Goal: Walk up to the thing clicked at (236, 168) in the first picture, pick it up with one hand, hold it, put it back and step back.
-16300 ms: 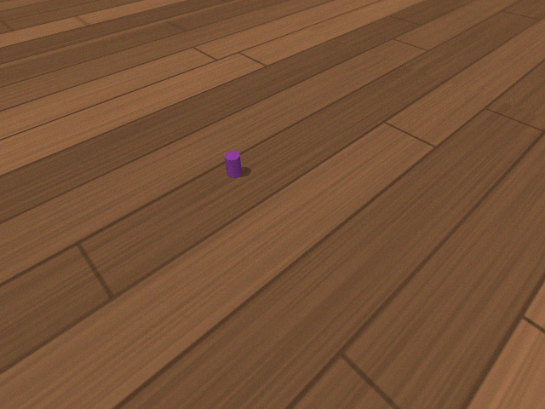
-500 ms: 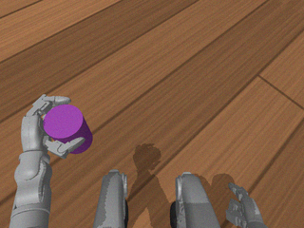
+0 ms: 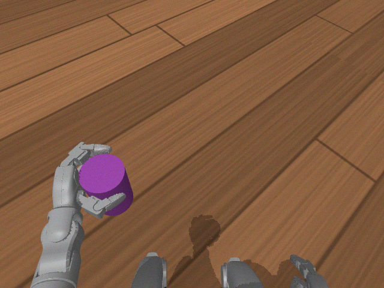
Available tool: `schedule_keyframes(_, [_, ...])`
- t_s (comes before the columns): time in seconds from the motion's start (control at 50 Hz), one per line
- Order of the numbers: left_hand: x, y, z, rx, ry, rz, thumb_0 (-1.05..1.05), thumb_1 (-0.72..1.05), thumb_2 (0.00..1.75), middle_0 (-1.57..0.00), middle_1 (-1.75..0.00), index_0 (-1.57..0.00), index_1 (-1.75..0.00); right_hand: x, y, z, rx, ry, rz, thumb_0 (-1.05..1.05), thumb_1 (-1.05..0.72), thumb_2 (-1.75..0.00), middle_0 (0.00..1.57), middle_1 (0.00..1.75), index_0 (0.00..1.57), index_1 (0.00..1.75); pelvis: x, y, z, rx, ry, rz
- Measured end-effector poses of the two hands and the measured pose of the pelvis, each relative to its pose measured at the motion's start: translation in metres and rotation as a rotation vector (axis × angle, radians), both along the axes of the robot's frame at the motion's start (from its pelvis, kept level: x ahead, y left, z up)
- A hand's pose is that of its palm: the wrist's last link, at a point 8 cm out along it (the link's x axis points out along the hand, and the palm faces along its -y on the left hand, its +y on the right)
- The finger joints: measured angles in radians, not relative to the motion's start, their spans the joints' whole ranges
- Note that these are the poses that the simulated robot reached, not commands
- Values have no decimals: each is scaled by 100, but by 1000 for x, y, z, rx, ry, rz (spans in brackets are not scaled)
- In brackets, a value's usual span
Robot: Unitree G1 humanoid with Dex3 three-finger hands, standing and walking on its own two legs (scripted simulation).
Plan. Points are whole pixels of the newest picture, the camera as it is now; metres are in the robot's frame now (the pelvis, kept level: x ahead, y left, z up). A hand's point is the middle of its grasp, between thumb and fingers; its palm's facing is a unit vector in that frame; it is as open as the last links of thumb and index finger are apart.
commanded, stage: lift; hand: left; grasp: from the side
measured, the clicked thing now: (109, 186) +0.34 +0.19 -0.02
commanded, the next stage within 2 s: hold in 0.82 s
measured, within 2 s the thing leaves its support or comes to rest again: neither
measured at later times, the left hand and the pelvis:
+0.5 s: hand (104, 166) +0.34 +0.18 +0.08, palm faces +0.14 -0.99 -0.03, open 11.4 cm; pelvis +0.01 -0.01 +0.05, yaw +1 degrees
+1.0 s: hand (103, 160) +0.34 +0.17 +0.10, palm faces +0.15 -0.99 -0.03, open 11.4 cm; pelvis +0.02 -0.01 +0.06, yaw +1 degrees
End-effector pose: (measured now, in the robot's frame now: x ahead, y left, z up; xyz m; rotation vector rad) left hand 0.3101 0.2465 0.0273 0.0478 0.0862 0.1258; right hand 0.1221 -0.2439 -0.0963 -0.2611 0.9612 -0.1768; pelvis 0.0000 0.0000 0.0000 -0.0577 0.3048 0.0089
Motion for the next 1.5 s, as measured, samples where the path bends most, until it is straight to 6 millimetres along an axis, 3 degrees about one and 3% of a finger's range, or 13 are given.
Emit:
schedule_keyframes(0.48, [3,-19,50,-17,-12,15,-3,-56,110,-61,-96,-65,-98,16,3,44,18,-36,21,1,-91,-90,20,30,20,30,12,-6,45,20,-112,5])
schedule_keyframes(0.88, [4,-24,68,-23,-27,19,-3,-56,110,-61,-96,-65,-97,13,-4,58,18,-25,10,1,-92,-91,20,30,20,30,18,-9,60,29,-162,4])
schedule_keyframes(1.5, [-3,-22,88,-25,-41,22,-3,-51,104,-60,-94,-64,-95,19,3,74,30,-63,24,1,-92,-91,20,30,20,30,18,-5,73,30,-221,7])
